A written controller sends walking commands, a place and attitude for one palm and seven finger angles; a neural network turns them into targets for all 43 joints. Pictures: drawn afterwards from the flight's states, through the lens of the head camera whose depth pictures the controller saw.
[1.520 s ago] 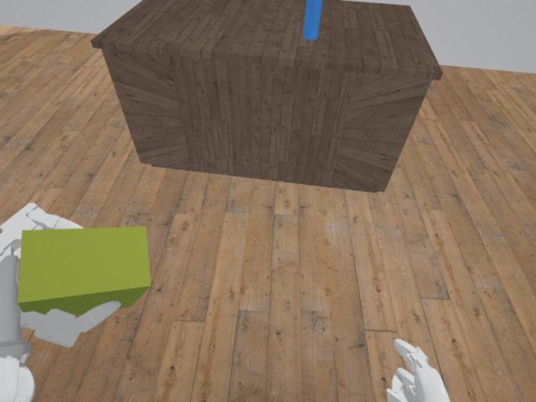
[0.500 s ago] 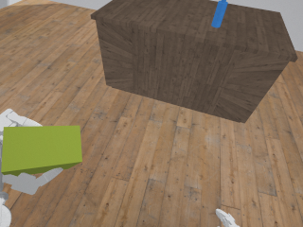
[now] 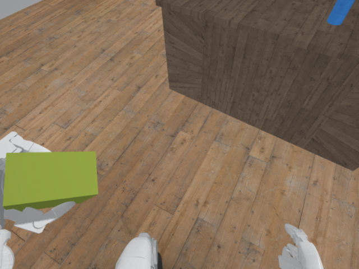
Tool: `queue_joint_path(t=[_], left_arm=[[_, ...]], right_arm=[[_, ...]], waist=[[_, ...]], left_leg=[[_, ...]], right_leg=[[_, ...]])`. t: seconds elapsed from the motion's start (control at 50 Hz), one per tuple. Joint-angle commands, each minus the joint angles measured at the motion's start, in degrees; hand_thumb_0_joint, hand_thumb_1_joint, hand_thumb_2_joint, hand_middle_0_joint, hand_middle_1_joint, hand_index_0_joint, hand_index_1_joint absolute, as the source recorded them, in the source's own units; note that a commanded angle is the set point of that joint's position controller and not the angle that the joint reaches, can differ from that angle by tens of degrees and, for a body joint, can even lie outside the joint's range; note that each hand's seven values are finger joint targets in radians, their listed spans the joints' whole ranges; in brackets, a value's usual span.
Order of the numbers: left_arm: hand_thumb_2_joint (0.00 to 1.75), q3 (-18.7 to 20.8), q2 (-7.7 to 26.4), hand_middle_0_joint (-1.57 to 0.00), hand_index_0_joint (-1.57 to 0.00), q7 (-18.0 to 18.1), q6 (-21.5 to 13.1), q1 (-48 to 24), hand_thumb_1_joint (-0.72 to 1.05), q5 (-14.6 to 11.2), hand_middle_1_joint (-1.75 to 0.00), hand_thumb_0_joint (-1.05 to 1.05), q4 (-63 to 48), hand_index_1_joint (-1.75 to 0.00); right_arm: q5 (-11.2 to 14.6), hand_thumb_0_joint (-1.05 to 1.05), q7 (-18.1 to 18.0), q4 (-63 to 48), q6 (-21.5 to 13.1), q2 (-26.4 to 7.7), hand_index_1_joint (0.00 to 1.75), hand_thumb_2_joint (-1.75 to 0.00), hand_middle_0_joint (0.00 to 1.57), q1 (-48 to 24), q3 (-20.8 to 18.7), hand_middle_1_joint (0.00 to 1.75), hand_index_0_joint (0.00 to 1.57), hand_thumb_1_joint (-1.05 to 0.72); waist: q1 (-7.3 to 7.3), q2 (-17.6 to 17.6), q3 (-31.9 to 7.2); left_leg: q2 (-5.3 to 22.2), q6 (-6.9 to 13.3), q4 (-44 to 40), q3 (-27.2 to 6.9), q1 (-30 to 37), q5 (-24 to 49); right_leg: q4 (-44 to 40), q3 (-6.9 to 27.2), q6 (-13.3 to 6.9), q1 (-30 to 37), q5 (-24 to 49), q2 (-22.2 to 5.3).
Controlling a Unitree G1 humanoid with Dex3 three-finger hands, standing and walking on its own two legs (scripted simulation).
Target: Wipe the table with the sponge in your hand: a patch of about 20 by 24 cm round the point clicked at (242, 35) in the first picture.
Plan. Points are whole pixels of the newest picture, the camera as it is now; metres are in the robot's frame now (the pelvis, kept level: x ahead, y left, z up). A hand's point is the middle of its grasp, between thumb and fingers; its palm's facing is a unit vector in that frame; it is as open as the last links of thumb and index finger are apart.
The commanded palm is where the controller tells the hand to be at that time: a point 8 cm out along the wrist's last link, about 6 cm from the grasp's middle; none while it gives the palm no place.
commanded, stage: walk to a spot facing it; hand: left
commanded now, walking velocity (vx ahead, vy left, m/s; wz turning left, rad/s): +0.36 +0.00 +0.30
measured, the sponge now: (63, 182) +0.23 +0.20 +0.14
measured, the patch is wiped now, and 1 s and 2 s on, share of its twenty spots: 0.00 0.00 0.00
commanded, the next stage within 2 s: turn to face it in 1.62 s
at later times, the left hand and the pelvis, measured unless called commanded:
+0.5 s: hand (61, 112) +0.34 +0.23 +0.18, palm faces +0.53 -0.72 -0.45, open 10.4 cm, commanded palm +0.30 +0.26 +0.17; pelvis +0.18 -0.03 -0.01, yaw +7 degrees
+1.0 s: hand (57, 72) +0.46 +0.29 +0.18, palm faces +0.64 -0.65 -0.42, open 10.4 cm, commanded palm +0.38 +0.30 +0.17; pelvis +0.31 -0.01 -0.02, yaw +17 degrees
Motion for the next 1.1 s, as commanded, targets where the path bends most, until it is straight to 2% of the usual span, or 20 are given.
queue_joint_path(t=[0.0,0.08,0.12,0.14,0.16,0.3,0.46,0.48,0.5,0.52,0.54,0.66,0.74,0.8,0.82,0.84,0.86,0.9,0.96,1.08], left_arm=[[1.3,9.7,11.2,-1.2,-1.2,3.1,-3.0,-1.8,0.1,-0.9,-1.6,0.0,-14.7,-1.6],[1.3,8.4,11.0,-1.2,-1.2,3.3,-3.5,-3.0,0.1,-1.2,-1.6,0.0,-15.9,-1.6],[1.3,10.1,12.7,-1.2,-1.2,3.3,-4.5,-4.6,0.1,-2.2,-1.6,0.0,-17.7,-1.6],[1.3,10.3,15.4,-1.2,-1.2,2.8,-3.9,-8.9,0.1,-1.0,-1.6,0.0,-16.2,-1.6],[1.3,9.6,13.7,-1.2,-1.2,1.2,-2.7,-8.5,0.1,-1.2,-1.6,0.0,-8.6,-1.6],[1.3,10.6,9.9,-1.2,-1.2,0.3,-5.5,2.0,0.1,-1.9,-1.6,0.0,-18.6,-1.6],[1.3,4.6,5.8,-1.2,-1.2,0.1,-4.2,-9.4,0.1,-0.2,-1.6,0.0,-7.1,-1.6],[1.3,3.9,6.2,-1.2,-1.2,0.2,-3.8,-11.7,0.1,0.1,-1.6,0.0,-7.6,-1.6],[1.3,5.8,9.5,-1.2,-1.2,0.6,-3.0,-11.7,0.1,0.7,-1.6,0.0,-6.2,-1.6],[1.3,7.7,12.6,-1.2,-1.2,1.0,-2.2,-12.8,0.1,0.1,-1.6,0.0,-6.5,-1.6],[1.3,7.5,12.7,-1.2,-1.2,1.2,-2.4,-15.0,0.1,0.0,-1.6,0.0,-8.3,-1.6],[1.3,10.0,12.5,-1.2,-1.2,1.1,-4.5,-5.8,0.1,-0.1,-1.6,0.0,-15.7,-1.6],[1.3,12.0,11.5,-1.2,-1.2,2.8,-4.3,-0.6,0.1,-1.2,-1.6,0.0,-18.9,-1.6],[1.3,10.9,10.4,-1.2,-1.2,3.6,-4.0,-0.5,0.1,-1.6,-1.6,0.0,-19.7,-1.6],[1.3,10.5,9.9,-1.2,-1.2,3.6,-4.8,-1.1,0.1,-1.3,-1.6,0.0,-20.8,-1.6],[1.3,10.0,9.2,-1.2,-1.2,3.6,-5.6,-1.1,0.1,-1.7,-1.6,0.0,-21.6,-1.6],[1.3,10.2,11.4,-1.2,-1.2,3.4,-5.9,-1.5,0.1,-0.8,-1.6,0.0,-17.9,-1.6],[1.3,11.6,13.0,-1.2,-1.2,1.3,-4.7,-5.9,0.1,-0.7,-1.6,0.0,-14.5,-1.6],[1.3,10.1,11.2,-1.2,-1.2,0.8,-4.7,-4.8,0.1,-1.0,-1.6,0.0,-20.7,-1.6],[1.3,7.4,8.0,-1.2,-1.2,0.2,-4.1,-1.4,0.1,-1.6,-1.6,0.0,-17.1,-1.6]], right_arm=[[0.9,0.0,0.5,-11.0,-3.3,0.0,0.3,-0.9,0.2,-2.9,0.0,0.3,0.2,-0.9],[1.1,0.0,-0.3,-11.6,-3.5,-0.1,0.3,-0.9,0.2,-1.0,-0.6,0.3,0.2,-0.9],[0.7,0.0,0.3,-11.8,-3.9,-1.8,0.3,-0.9,0.2,-1.1,-0.2,0.3,0.2,-0.9],[0.8,0.0,1.1,-11.0,-4.2,-2.6,0.3,-0.9,0.2,-0.7,0.1,0.3,0.2,-0.9],[0.7,0.0,1.2,-10.4,-4.6,-3.0,0.3,-0.9,0.2,-2.9,0.1,0.3,0.2,-0.9],[1.3,0.0,1.7,-7.4,-6.6,-1.0,0.3,-0.9,0.2,-3.1,0.0,0.3,0.2,-0.9],[1.2,0.0,-0.7,-5.3,-8.1,-1.3,0.3,-0.9,0.2,-0.9,0.0,0.3,0.2,-0.9],[1.4,0.0,-0.8,-5.5,-7.8,-0.2,0.3,-0.9,0.2,-1.0,0.6,0.3,0.2,-0.9],[1.6,0.0,-0.8,-5.5,-7.3,1.2,0.3,-0.9,0.2,-0.9,0.7,0.3,0.2,-0.9],[1.1,0.0,-0.8,-6.3,-7.6,-0.6,0.3,-0.9,0.2,-4.2,0.7,0.3,0.2,-0.9],[0.3,0.0,-0.9,-5.5,-7.4,-0.8,0.3,-0.9,0.2,-5.1,1.1,0.3,0.2,-0.9],[0.8,0.0,0.6,-7.1,-3.5,-0.5,0.3,-0.9,0.2,-5.5,0.6,0.3,0.2,-0.9],[0.5,0.0,0.8,-10.4,-3.5,0.6,0.3,-0.9,0.2,-4.6,-0.1,0.3,0.2,-0.9],[0.5,0.0,0.1,-10.9,-3.4,-0.6,0.3,-0.9,0.2,-1.1,-1.4,0.3,0.2,-0.9],[0.7,0.0,-0.2,-11.1,-3.2,-1.6,0.3,-0.9,0.2,-1.0,-2.0,0.3,0.2,-0.9],[0.6,0.0,0.1,-11.3,-3.6,-3.0,0.3,-0.9,0.2,-1.5,-2.1,0.3,0.2,-0.9],[0.6,0.0,1.0,-10.8,-4.6,-2.0,0.3,-0.9,0.2,-0.3,-1.2,0.3,0.2,-0.9],[1.2,0.0,1.5,-8.8,-4.5,-3.4,0.3,-0.9,0.2,-1.9,-1.9,0.3,0.2,-0.9],[1.8,0.0,1.7,-8.4,-5.2,-2.2,0.3,-0.9,0.2,-2.4,-1.5,0.3,0.2,-0.9],[1.0,0.0,1.3,-7.0,-7.8,-1.0,0.3,-0.9,0.2,-2.0,0.2,0.3,0.2,-0.9]], waist=[[1.52,-9.9,-11.2],[-2.55,-4.0,-21.3],[-1.64,12.9,-25.3],[-2.97,6.4,-19.0],[-2.49,2.2,-12.9],[0.54,16.1,-11.2],[-0.02,9.2,-9.2],[-0.16,2.9,-10.2],[0.27,-14.2,-11.8],[1.68,-19.9,-11.2],[0.97,-11.0,-10.1],[-0.59,-8.6,-9.0],[1.38,-9.2,-11.2],[-2.32,0.2,-17.8],[-2.86,10.5,-20.5],[-2.34,26.6,-20.6],[-2.44,20.0,-18.6],[-2.61,10.5,-14.4],[-0.96,13.8,-13.4],[-0.61,13.7,-11.3]], left_leg=[[-4.6,1.6,-15.1,9.0,5.2,1.3],[-5.8,5.4,-26.6,7.1,38.6,12.3],[20.7,20.5,-27.5,-35.8,53.2,35.8],[22.7,21.4,-31.4,-40.4,45.9,31.6],[20.6,19.7,-33.8,-36.4,38.9,25.5],[9.9,11.8,-38.1,-10.5,15.1,1.6],[6.3,7.8,-24.9,-6.7,16.4,-8.8],[3.5,6.4,-13.7,-5.3,13.8,-7.5],[-1.9,4.1,4.5,-0.7,2.4,-10.7],[-4.9,2.5,18.7,-5.4,-8.5,-19.2],[-2.1,1.6,24.2,-9.7,-10.3,-16.0],[2.8,0.2,6.5,-5.7,0.6,-8.5],[-0.9,0.6,-13.1,3.3,8.1,-5.3],[-5.9,1.2,-25.2,7.2,27.9,6.2],[-0.2,4.4,-26.7,-2.7,39.2,9.3],[16.2,13.3,-29.7,-29.2,44.4,26.2],[21.7,18.4,-30.7,-41.8,44.5,32.8],[20.1,18.0,-32.3,-35.2,36.0,18.7],[12.9,13.5,-33.3,-21.0,31.3,11.5],[10.6,11.2,-39.4,-14.8,21.3,3.2]], right_leg=[[0.5,6.7,-2.0,9.6,56.2,-12.4],[29.1,2.3,2.7,-6.0,49.4,-9.4],[55.6,10.9,4.5,-30.1,-13.5,2.8],[59.6,17.2,3.3,-34.8,-14.6,2.6],[58.4,17.6,3.9,-37.1,-11.7,0.4],[32.7,10.1,5.5,-21.9,3.8,-3.2],[6.8,2.4,6.7,-7.4,4.0,2.9],[0.4,7.9,5.0,-2.9,2.8,-1.0],[-5.1,26.2,-0.1,5.3,6.3,-13.8],[-7.9,41.8,-5.7,9.0,14.6,-23.8],[-7.8,39.6,-7.3,8.4,18.8,-26.1],[-4.1,11.5,-4.2,0.8,26.9,-17.4],[0.6,8.3,-4.2,3.0,36.5,-15.7],[21.2,2.5,0.8,-4.1,36.4,-11.3],[34.2,2.1,3.3,-14.3,20.9,-7.6],[48.6,5.2,5.9,-28.7,-12.9,0.6],[56.0,11.9,4.8,-34.8,-16.9,2.0],[55.7,16.0,5.0,-38.0,-10.6,-3.2],[47.7,13.3,5.7,-36.2,-3.8,-3.4],[28.6,8.7,6.3,-23.9,3.8,-1.9]])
